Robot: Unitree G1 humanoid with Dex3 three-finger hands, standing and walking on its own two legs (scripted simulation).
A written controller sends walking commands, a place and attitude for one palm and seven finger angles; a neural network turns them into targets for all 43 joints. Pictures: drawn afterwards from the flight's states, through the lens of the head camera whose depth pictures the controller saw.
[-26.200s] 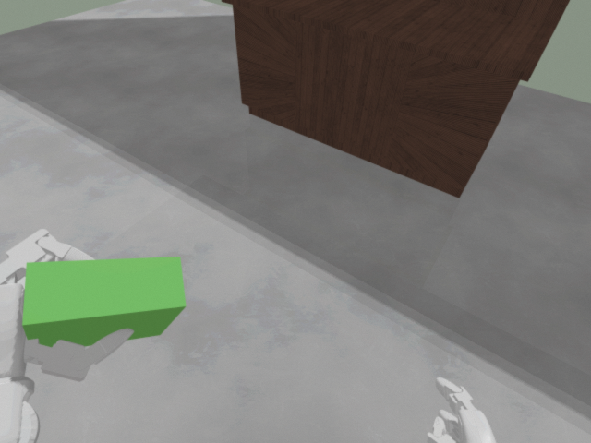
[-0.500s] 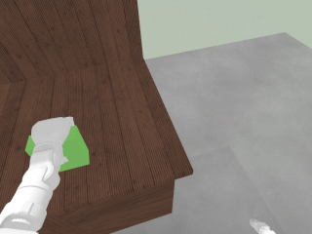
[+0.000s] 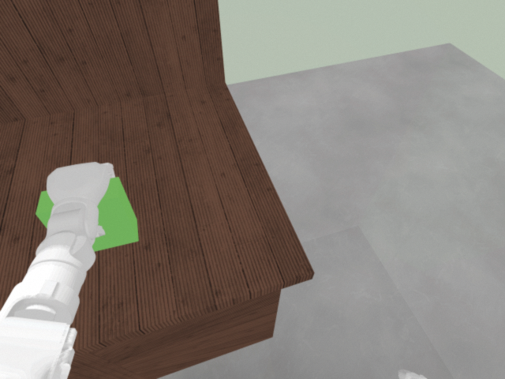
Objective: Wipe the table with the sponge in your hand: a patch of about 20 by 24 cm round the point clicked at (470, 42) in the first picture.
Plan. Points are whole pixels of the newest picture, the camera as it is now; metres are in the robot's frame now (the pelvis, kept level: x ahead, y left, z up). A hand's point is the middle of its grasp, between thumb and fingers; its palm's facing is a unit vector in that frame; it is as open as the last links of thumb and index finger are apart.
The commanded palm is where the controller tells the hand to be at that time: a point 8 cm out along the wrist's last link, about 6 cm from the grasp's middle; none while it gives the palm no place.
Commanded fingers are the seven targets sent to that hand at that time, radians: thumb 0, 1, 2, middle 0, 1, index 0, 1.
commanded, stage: wipe forward along the first lane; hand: left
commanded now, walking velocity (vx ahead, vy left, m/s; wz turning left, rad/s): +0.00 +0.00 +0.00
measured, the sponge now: (97, 225) +0.37 +0.32 -0.01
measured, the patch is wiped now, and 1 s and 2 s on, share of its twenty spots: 0.20 0.25 0.40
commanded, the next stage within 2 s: slide across to the middle lane in 0.30 s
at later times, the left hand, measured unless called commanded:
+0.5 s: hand (92, 188) +0.42 +0.32 +0.04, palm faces -0.14 +0.04 -0.99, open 9.6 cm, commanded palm +0.40 +0.30 +0.08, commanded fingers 0.00 0.10 1.30 -1.20 -1.60 -1.20 -1.60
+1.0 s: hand (120, 180) +0.44 +0.28 +0.04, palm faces -0.11 +0.01 -0.99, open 9.7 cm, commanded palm +0.42 +0.25 +0.08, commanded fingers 0.00 0.10 1.30 -1.20 -1.60 -1.20 -1.60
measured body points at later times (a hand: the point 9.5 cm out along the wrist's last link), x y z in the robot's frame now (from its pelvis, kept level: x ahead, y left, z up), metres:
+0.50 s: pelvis +0.00 +0.00 -0.01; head +0.06 +0.00 +0.44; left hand +0.42 +0.32 +0.09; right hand +0.05 -0.29 -0.13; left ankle +0.03 +0.11 -0.72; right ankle -0.02 -0.14 -0.72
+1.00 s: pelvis +0.01 +0.00 +0.00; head +0.06 +0.00 +0.45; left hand +0.44 +0.27 +0.09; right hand +0.10 -0.26 -0.13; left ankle +0.03 +0.11 -0.72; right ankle -0.02 -0.14 -0.72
